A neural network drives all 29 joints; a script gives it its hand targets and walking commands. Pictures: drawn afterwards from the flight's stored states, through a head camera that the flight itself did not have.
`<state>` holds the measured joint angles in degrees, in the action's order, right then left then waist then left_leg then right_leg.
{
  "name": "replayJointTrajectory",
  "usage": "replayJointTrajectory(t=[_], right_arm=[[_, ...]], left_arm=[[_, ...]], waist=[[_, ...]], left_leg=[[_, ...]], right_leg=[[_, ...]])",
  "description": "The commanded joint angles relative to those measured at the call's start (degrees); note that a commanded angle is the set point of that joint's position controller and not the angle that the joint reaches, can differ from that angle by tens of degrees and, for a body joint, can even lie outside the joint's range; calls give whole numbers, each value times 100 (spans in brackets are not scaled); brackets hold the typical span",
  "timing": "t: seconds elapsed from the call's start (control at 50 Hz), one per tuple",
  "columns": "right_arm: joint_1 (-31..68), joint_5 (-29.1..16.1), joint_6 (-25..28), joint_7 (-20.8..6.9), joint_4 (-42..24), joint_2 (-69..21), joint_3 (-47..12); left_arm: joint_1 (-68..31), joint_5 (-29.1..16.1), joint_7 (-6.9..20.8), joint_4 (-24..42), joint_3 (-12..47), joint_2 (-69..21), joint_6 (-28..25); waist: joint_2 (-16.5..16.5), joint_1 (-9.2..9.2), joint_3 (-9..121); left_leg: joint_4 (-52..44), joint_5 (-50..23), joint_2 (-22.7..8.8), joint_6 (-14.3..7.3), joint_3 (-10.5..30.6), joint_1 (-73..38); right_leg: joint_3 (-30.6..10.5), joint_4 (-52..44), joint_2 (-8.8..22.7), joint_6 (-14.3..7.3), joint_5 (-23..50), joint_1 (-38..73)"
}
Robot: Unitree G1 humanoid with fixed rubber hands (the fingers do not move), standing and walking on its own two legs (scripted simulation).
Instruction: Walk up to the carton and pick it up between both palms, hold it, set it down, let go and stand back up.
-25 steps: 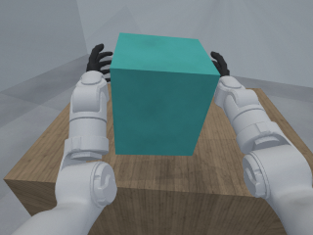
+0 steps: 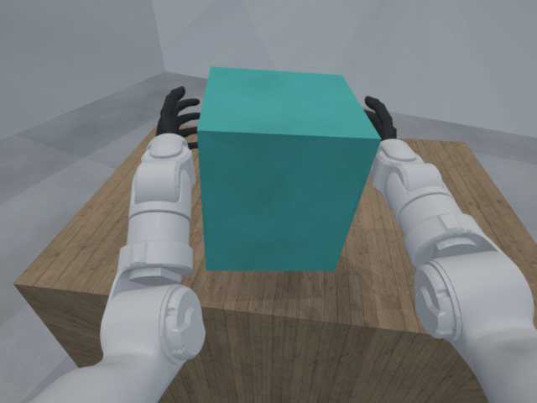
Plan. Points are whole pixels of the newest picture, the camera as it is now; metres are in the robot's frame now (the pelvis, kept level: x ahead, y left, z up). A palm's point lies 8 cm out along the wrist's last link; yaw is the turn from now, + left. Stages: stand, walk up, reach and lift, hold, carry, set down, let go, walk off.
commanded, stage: set down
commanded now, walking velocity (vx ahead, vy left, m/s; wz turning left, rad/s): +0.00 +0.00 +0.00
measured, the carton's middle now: (274, 172) +0.42 +0.02 +0.19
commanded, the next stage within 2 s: none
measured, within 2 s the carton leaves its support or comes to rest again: neither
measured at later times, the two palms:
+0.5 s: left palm (179, 164) +0.39 +0.16 +0.22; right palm (374, 161) +0.43 -0.14 +0.20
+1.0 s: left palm (188, 180) +0.40 +0.15 +0.19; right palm (371, 173) +0.45 -0.14 +0.17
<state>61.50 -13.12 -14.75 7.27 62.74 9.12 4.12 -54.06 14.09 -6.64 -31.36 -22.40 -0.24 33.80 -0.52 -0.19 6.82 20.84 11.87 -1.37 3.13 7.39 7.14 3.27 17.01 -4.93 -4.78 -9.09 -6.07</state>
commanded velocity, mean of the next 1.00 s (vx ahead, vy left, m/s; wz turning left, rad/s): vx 0.00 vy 0.00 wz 0.00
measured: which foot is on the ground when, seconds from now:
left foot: down 0.00-1.00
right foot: down 0.00-1.00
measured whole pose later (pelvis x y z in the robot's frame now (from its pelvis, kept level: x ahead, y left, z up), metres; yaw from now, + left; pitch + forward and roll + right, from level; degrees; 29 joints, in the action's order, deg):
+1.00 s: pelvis +0.00 -0.02 +0.00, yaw -1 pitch +5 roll +0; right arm 59.4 -3.8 -7.8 1.0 66.1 9.9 9.3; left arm -48.9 14.7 -9.8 -30.3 -25.4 -6.7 26.2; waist 0.7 5.1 7.6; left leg 17.8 9.4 -2.3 4.6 6.3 13.9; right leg 3.8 17.8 -5.2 -6.1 -8.4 -14.8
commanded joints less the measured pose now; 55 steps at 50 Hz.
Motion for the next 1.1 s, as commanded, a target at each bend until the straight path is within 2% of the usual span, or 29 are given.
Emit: replayJointTrajectory(t=[0.0,0.7,1.08], right_arm=[[4951,-269,350,-774,-1683,-3046,-830],[4469,352,847,-1191,-1301,-2947,-607],[4177,1092,1189,-1413,-1059,-2769,-105]], left_arm=[[-3967,-730,551,407,2069,-3193,-297],[-3480,-627,193,529,2018,-3425,-787],[-3221,-323,116,427,1572,-3290,-1100]], waist=[[85,50,2166],[-110,423,2728],[-322,623,3010]], left_leg=[[-161,-1350,267,-75,-437,-121],[-254,-1388,176,-48,-484,288],[-399,-1343,140,-88,-654,596]], right_leg=[[-80,7,332,819,1917,1181],[-72,246,476,900,2763,1223],[-77,362,603,941,3212,1371]])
